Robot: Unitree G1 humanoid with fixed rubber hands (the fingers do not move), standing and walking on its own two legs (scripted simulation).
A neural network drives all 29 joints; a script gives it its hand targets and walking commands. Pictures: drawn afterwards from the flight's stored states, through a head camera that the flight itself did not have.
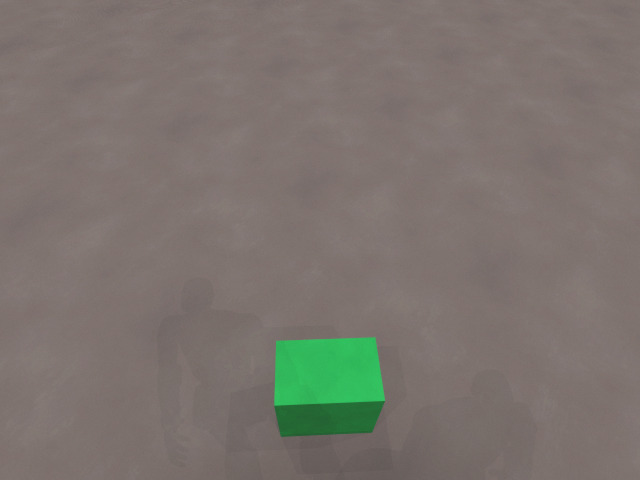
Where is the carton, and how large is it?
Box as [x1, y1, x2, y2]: [274, 337, 384, 436]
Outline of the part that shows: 374,337 276,341 274,406 281,436 371,432 384,401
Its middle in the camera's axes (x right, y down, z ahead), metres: +0.02 +0.42 +1.12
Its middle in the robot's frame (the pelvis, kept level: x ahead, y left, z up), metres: +0.47 -0.03 -0.64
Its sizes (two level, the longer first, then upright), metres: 0.273 0.172 0.275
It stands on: the floor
